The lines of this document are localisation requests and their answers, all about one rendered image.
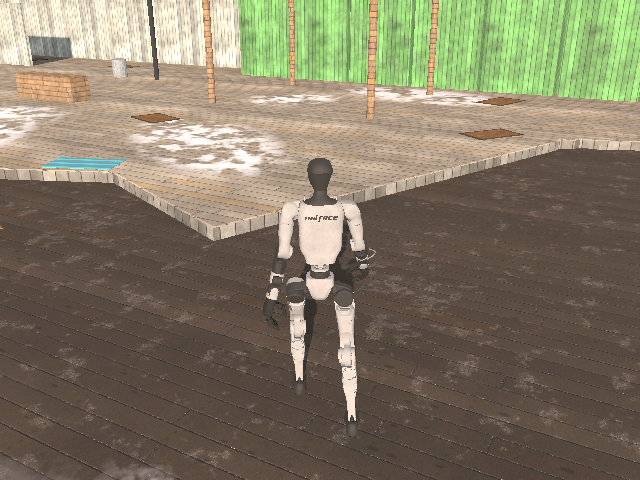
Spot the robot left thigh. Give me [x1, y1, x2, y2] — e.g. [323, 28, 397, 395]
[286, 277, 306, 337]

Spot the left robot forearm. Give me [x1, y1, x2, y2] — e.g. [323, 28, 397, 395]
[266, 243, 287, 300]

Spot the robot right foot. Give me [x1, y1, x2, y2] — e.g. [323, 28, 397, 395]
[344, 409, 360, 437]

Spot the robot left hand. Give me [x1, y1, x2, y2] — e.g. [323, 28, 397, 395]
[263, 297, 287, 331]

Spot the robot left upper arm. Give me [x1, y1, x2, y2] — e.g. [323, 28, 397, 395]
[278, 201, 300, 259]

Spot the right robot forearm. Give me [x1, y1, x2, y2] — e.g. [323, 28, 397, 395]
[354, 236, 369, 269]

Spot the robot right hand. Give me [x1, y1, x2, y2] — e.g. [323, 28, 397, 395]
[346, 264, 369, 282]

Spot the robot right upper arm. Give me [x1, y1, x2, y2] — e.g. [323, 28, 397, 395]
[340, 200, 365, 252]

